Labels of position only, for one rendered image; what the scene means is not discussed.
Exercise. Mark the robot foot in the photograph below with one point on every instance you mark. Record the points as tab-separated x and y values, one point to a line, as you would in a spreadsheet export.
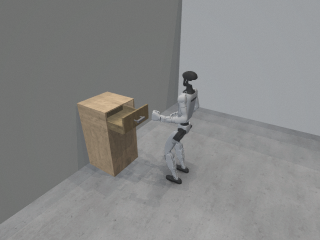
171	178
179	167

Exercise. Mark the cabinet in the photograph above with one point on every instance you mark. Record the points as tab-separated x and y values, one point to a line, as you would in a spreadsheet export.
107	150

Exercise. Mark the drawer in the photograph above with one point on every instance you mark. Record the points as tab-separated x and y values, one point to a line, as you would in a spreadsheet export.
121	119

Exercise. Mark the left robot upper arm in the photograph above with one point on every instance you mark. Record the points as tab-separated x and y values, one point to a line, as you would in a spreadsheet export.
182	101

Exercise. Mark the left robot forearm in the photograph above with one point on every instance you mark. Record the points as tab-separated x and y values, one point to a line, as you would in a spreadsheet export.
168	119

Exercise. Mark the handle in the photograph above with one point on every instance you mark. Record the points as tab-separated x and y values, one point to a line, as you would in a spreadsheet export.
141	119

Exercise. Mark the robot right hand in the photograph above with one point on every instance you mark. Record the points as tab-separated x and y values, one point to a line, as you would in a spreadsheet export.
175	113

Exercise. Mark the robot right foot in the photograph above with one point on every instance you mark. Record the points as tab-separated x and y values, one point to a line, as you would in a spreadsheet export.
179	167

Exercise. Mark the right robot upper arm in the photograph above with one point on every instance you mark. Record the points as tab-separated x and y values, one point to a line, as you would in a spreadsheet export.
197	100

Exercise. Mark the robot left hand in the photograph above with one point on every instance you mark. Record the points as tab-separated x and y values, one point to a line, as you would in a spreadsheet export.
155	115

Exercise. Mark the robot left foot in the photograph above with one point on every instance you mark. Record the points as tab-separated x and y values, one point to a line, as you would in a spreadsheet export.
171	178

